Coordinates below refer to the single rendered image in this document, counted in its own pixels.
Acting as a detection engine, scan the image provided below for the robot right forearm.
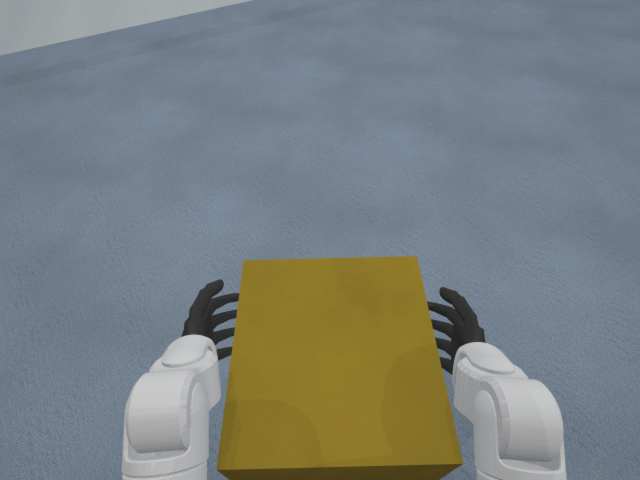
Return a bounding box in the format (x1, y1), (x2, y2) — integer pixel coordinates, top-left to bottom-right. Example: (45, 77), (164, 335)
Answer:
(452, 342), (567, 480)

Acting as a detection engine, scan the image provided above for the robot left forearm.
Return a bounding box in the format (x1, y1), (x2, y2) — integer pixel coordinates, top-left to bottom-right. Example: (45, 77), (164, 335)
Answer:
(121, 335), (221, 480)

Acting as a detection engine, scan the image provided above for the robot right hand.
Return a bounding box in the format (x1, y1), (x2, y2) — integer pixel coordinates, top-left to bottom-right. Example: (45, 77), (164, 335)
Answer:
(427, 287), (486, 374)

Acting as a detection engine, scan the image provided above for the carton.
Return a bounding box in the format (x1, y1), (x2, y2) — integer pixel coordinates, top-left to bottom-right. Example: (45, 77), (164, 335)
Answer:
(217, 256), (463, 480)

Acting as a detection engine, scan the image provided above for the robot left hand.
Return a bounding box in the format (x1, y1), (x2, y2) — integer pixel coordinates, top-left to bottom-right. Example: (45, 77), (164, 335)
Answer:
(181, 279), (239, 361)

